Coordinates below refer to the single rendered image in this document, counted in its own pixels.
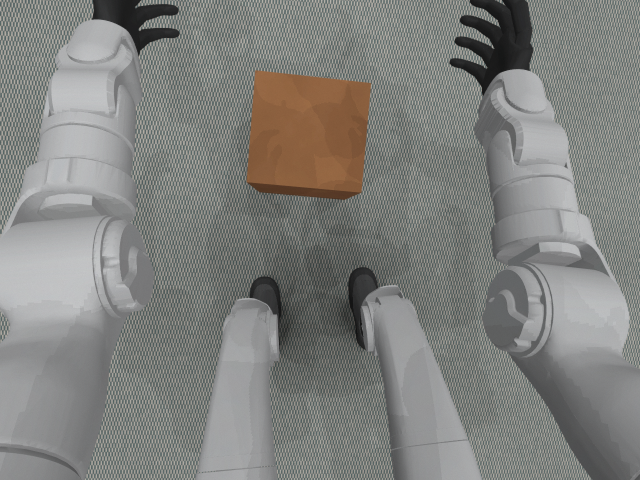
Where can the robot left hand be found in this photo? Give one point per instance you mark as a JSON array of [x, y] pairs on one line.
[[124, 14]]

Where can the right robot forearm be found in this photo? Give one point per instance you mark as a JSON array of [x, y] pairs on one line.
[[531, 182]]

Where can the robot left upper arm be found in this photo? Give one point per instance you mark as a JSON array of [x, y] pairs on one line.
[[66, 289]]

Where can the robot right foot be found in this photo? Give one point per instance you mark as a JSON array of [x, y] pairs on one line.
[[362, 281]]

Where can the robot right hand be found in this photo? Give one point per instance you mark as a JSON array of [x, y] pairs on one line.
[[512, 47]]

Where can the carton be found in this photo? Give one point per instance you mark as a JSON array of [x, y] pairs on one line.
[[308, 135]]

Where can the robot right upper arm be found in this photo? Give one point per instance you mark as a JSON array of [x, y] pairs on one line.
[[565, 329]]

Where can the right robot shin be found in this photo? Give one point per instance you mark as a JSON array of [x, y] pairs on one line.
[[386, 291]]

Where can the left robot forearm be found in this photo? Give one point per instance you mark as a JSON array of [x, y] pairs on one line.
[[87, 137]]

